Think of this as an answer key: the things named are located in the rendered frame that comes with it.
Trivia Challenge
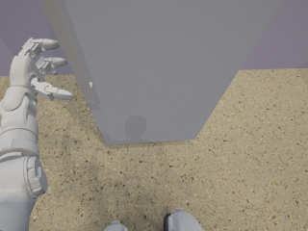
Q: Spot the fridge door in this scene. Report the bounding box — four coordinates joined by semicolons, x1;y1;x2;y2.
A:
39;0;284;145

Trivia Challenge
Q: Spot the robot left shin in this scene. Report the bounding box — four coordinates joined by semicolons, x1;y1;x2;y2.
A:
111;220;121;225

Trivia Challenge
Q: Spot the robot right shin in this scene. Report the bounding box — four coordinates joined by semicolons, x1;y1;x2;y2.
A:
168;208;185;231

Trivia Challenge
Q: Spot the robot left hand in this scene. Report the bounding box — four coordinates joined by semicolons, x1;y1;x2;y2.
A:
10;38;74;101

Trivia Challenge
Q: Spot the robot left upper arm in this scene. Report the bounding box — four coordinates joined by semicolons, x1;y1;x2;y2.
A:
0;156;48;231

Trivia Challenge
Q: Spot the handle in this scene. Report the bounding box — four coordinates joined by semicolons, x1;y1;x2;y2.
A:
40;0;94;101

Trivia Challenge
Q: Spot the robot left forearm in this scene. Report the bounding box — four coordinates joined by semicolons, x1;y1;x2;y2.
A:
0;87;39;163

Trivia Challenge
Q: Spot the robot shin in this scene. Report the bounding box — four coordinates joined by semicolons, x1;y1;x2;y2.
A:
111;220;121;225
168;208;185;231

